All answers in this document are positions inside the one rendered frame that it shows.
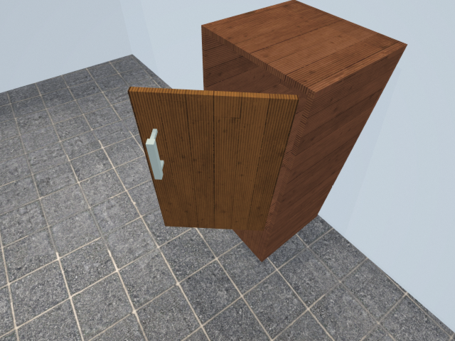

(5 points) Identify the handle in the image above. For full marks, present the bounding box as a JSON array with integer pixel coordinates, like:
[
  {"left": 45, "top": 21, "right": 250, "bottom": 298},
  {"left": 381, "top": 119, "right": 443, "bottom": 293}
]
[{"left": 146, "top": 129, "right": 164, "bottom": 180}]

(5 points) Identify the cupboard door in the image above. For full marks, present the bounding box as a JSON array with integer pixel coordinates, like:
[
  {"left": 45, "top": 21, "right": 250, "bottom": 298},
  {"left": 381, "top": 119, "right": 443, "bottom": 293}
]
[{"left": 128, "top": 87, "right": 299, "bottom": 231}]

